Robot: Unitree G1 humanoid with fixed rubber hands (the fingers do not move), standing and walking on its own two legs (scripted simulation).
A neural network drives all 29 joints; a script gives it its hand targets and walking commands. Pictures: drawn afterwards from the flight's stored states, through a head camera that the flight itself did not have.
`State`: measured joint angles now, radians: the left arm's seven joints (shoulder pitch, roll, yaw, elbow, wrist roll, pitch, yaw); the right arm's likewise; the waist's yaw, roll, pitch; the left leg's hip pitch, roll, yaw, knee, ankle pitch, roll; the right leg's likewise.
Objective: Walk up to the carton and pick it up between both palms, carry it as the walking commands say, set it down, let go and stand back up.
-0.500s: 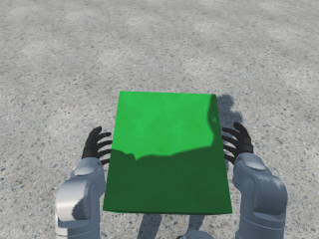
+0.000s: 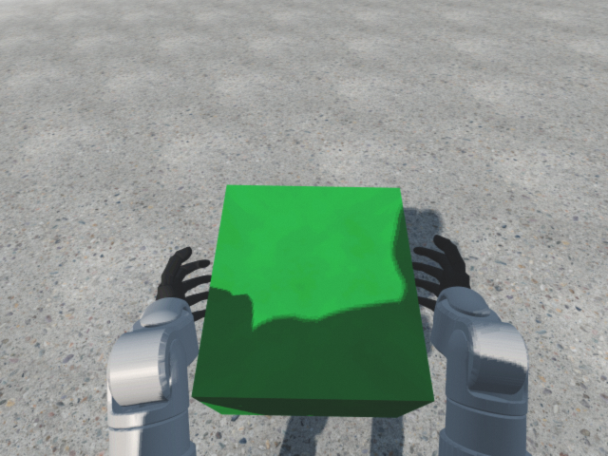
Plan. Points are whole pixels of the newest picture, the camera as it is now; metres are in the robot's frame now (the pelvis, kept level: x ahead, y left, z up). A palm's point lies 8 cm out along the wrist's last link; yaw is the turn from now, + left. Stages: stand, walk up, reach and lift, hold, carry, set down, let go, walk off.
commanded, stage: carry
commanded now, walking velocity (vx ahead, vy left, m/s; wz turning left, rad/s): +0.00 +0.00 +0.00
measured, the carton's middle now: (311, 300) +0.31 -0.02 +0.04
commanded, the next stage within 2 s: hold in 1.76 s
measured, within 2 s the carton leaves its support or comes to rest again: neither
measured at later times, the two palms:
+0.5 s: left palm (128, 371) +0.19 +0.18 +0.11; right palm (435, 325) +0.21 -0.14 +0.13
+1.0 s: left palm (142, 392) +0.18 +0.17 +0.09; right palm (444, 361) +0.19 -0.15 +0.09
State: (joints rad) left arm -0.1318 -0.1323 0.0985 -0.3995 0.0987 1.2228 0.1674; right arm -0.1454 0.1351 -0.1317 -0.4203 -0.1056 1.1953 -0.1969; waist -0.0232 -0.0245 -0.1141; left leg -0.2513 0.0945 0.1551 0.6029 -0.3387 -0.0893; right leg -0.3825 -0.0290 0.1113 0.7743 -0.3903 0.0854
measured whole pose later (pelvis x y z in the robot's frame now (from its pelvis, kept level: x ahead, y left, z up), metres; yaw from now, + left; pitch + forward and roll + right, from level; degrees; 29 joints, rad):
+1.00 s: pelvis -0.09 +0.01 +0.02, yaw +1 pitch +1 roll +1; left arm -0.17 -0.14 0.10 -0.25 0.15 1.12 0.17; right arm -0.19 0.14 -0.18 -0.22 -0.13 1.06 -0.16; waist -0.01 0.00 -0.02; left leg -0.34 0.02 0.08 0.53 -0.21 0.00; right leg -0.41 -0.01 0.05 0.50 -0.11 0.02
